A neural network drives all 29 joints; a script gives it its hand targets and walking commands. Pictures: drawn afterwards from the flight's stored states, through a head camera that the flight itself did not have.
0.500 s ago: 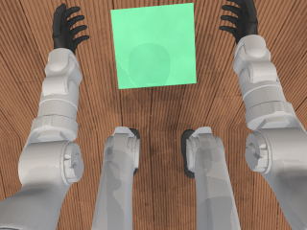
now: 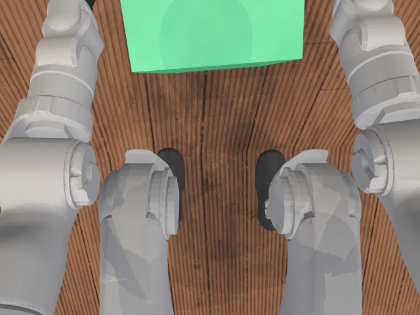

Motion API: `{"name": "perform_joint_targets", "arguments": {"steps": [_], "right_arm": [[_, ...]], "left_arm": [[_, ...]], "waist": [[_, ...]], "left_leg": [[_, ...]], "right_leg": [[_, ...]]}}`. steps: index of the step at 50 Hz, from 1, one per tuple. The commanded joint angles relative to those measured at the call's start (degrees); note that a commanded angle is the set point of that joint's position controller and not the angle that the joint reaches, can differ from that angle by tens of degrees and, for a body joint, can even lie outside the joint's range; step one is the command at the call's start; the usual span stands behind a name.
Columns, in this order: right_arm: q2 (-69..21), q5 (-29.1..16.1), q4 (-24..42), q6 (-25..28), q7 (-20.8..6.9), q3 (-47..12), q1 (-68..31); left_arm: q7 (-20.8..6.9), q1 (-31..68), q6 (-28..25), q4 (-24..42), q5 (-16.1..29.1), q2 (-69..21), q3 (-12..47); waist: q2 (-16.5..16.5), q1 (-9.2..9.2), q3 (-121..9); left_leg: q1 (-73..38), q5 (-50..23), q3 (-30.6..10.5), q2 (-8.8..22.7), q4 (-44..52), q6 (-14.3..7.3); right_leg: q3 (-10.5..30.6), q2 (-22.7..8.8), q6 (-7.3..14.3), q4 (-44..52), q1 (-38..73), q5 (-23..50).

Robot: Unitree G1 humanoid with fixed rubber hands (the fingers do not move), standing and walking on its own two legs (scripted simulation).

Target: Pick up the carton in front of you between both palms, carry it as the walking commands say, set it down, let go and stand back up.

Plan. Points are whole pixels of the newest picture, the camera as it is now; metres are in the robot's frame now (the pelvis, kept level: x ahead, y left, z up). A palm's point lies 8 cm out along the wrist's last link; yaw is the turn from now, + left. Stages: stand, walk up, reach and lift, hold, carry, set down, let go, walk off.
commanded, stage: reach and lift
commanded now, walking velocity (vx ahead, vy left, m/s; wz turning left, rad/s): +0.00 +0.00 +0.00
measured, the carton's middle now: (210, 0) +0.53 +0.02 -0.25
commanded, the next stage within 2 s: none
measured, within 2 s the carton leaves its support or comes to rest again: leaves its support in 0.78 s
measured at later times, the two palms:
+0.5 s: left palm out of the picture +0.53 +0.18 -0.18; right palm out of the picture +0.55 -0.13 -0.18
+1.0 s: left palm out of the picture +0.52 +0.17 -0.07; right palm out of the picture +0.53 -0.12 -0.07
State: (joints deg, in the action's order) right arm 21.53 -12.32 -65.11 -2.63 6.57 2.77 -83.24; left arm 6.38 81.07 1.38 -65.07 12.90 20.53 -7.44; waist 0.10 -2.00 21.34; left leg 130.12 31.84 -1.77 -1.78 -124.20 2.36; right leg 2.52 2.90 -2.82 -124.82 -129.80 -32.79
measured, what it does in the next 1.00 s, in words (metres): stands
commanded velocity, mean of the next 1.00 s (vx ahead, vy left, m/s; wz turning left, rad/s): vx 0.00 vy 0.00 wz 0.00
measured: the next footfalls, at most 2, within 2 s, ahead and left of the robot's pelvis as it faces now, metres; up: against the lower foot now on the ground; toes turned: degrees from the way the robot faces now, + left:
none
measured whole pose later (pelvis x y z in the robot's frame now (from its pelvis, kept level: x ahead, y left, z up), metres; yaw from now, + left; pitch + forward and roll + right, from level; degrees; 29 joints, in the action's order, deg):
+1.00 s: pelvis +0.00 +0.00 +0.01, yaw +0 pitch +40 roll +0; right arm 6.7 -0.2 -46.0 -15.4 7.6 16.3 -68.1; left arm 7.5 67.7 15.5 -46.6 1.7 9.1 -18.0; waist -0.5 -1.6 2.3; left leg 129.4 32.2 -4.0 -5.1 -121.5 4.3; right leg 3.9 6.1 -4.8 -121.8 -128.7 -33.3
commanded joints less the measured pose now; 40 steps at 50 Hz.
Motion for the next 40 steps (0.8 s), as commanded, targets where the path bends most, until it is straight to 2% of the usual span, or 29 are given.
{"name": "perform_joint_targets", "arguments": {"steps": [1, 5, 9, 14, 20, 23, 24, 25, 28, 30, 32, 35, 40], "right_arm": [[5.7, -1.3, 7.5, 1.7, 0.5, -0.6, -16.7], [4.2, -1.5, 6.3, 1.7, 0.8, -1.2, -12.7], [3.3, 0.2, 4.7, 1.7, 0.6, 0.6, -10.4], [3.3, 1.0, 5.1, 1.9, 0.7, 1.4, -12.3], [-2.4, -0.8, 5.2, 1.9, 0.6, -2.4, -17.6], [-4.1, 1.6, 4.0, 1.8, 1.0, -1.3, -18.1], [-10.8, 1.0, 5.2, 1.7, -0.1, -3.1, -20.7], [-17.5, 0.9, 4.9, 1.7, -1.3, -4.7, -23.7], [-41.7, 3.1, 5.0, -0.1, -7.5, -7.6, -32.8], [-51.3, 5.1, 6.4, -2.0, -11.0, -5.8, -32.4], [-56.4, 6.3, 7.9, -3.2, -13.3, -4.9, -31.5], [-61.7, 6.0, 12.2, -4.4, -14.6, -5.7, -31.3], [-69.3, 1.0, 25.5, -6.0, -13.4, -13.6, -34.2]], "left_arm": [[0.1, 15.4, -1.8, 6.1, 1.0, 9.3, 0.6], [0.1, 11.6, -1.6, 4.4, 1.8, 7.0, 1.7], [-0.1, 10.3, -1.6, 3.2, 1.0, 5.6, 1.3], [0.1, 12.8, -1.7, 4.4, 0.3, 5.7, 1.0], [0.1, 17.8, -1.5, 4.6, 1.9, 0.2, 4.6], [0.5, 18.1, -1.4, 2.9, -0.6, -0.9, 2.6], [-0.7, 21.1, -1.4, 5.2, 0.2, -8.1, 5.4], [-2.0, 24.0, -1.3, 4.6, 0.1, -14.0, 6.8], [-8.3, 33.8, 0.8, 6.0, -1.8, -38.3, 10.3], [-12.1, 35.0, 2.7, 7.9, -4.1, -47.8, 9.4], [-14.5, 34.6, 4.2, 10.0, -5.1, -52.9, 8.9], [-16.4, 34.9, 5.6, 14.6, -4.1, -58.1, 10.5], [-15.9, 36.6, 7.7, 27.1, 0.2, -64.7, 17.3]], "waist": [[-2.5, -1.57, -75.3], [-1.7, -1.62, -76.5], [-1.4, -0.86, -70.9], [-1.2, -0.67, -69.5], [-1.9, -0.84, -69.2], [-2.1, -1.18, -67.7], [-2.2, -1.21, -67.4], [-2.3, -1.24, -67.1], [-2.2, -1.51, -65.0], [-2.2, -1.39, -62.8], [-2.6, -1.45, -62.3], [-2.1, -1.39, -68.8], [-1.9, -2.00, -94.9]], "left_leg": [[-35.5, -23.1, 4.0, 0.7, 7.2, 0.2], [-37.2, -25.0, 4.1, 0.1, 7.0, 0.3], [-34.1, -22.3, 3.6, 0.0, 7.7, 0.5], [-32.4, -19.9, 3.6, 0.1, 8.5, 0.5], [-33.2, -17.0, 3.6, -0.7, 9.6, 0.1], [-33.4, -15.8, 3.8, -1.2, 10.0, 0.2], [-33.7, -15.8, 3.8, -1.7, 10.2, -0.3], [-33.2, -15.8, 3.9, -2.0, 9.8, -0.3], [-31.0, -14.4, 4.4, -3.5, 8.6, -0.7], [-29.4, -13.6, 5.2, -4.3, 8.0, -0.9], [-28.2, -15.1, 5.8, -4.7, 7.3, -1.2], [-29.9, -19.6, 6.5, -4.9, 6.4, -1.2], [-42.7, -31.0, 7.4, -5.8, 6.0, -0.8]], "right_leg": [[-4.1, -0.6, -0.1, 7.1, 35.7, 21.6], [-4.7, -0.2, -0.1, 6.9, 35.4, 22.5], [-4.8, -0.1, 0.0, 7.6, 31.0, 19.3], [-4.8, -0.1, 0.2, 8.2, 30.1, 17.2], [-4.5, 0.3, 0.4, 9.2, 31.1, 14.8], [-4.6, 0.9, 0.4, 9.6, 31.6, 13.7], [-4.8, 1.5, 0.6, 9.6, 31.9, 13.9], [-4.7, 2.0, 0.7, 9.4, 31.4, 13.8], [-4.7, 3.8, 1.0, 8.5, 29.5, 12.9], [-5.6, 4.7, 1.4, 8.1, 28.2, 12.3], [-6.2, 5.1, 1.7, 7.4, 27.1, 13.9], [-6.8, 5.3, 1.8, 6.4, 29.1, 18.6], [-7.6, 5.7, 1.3, 5.9, 40.7, 29.1]]}}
